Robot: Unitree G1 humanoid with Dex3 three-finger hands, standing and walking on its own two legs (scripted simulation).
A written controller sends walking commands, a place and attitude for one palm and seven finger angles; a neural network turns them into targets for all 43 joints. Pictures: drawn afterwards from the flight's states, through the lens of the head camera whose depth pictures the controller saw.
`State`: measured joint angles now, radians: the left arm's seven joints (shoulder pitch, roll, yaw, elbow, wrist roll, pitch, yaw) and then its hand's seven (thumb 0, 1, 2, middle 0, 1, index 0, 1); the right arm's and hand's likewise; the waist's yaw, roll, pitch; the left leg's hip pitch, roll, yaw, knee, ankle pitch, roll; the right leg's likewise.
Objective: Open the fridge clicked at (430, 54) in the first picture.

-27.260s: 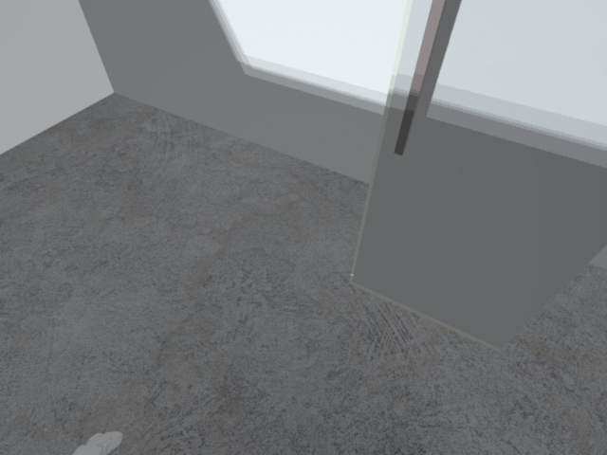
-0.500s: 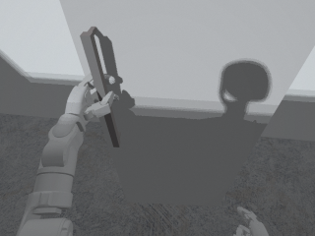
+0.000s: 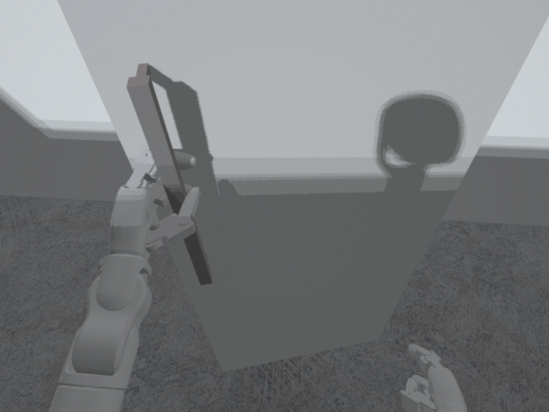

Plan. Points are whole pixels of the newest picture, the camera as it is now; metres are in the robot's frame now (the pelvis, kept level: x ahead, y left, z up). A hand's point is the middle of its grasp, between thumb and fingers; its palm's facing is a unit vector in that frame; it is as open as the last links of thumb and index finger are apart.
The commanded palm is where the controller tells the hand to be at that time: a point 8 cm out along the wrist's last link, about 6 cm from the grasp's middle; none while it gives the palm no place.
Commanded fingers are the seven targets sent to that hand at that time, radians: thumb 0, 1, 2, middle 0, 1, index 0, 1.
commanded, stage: walk backward, drawing the door open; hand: left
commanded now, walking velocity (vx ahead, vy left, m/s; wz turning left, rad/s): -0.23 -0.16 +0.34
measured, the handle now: (182, 200) +0.36 +0.15 +0.15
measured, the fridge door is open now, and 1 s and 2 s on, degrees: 17 42 71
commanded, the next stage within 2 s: stop walking and hold the door back in 1.90 s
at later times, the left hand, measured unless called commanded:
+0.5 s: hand (211, 296) +0.21 +0.08 +0.16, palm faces +0.16 -0.96 -0.23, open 7.3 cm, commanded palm +0.17 +0.12 +0.17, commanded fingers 0.00 0.90 0.90 -0.45 -1.40 -0.45 -1.40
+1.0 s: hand (280, 364) +0.14 +0.00 +0.16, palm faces +0.53 -0.82 -0.20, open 6.9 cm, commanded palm +0.09 +0.03 +0.17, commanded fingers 0.00 0.90 0.90 -0.45 -1.40 -0.45 -1.40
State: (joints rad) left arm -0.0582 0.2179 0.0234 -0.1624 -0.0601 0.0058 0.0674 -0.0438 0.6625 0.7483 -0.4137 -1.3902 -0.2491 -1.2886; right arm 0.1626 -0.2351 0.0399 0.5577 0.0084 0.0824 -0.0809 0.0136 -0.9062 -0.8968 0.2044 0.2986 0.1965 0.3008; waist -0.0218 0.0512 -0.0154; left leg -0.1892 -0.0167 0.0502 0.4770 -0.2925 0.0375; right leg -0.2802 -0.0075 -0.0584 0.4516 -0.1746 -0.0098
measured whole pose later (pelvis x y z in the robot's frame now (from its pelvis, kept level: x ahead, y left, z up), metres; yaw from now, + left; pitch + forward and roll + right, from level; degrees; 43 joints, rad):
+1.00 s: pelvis -0.03 -0.24 -0.01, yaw +35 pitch +4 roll +1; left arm 0.11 0.22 -0.01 -0.57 0.03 -0.07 0.04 -0.07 0.63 0.82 -0.47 -1.40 -0.21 -1.28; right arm 0.11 -0.19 -0.04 0.57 -0.02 -0.10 -0.10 0.02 -0.91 -0.90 0.20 0.30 0.19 0.30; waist -0.04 -0.05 0.13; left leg -0.39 0.02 0.15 0.82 -0.45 -0.04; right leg -0.31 -0.05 -0.22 0.57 -0.32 -0.07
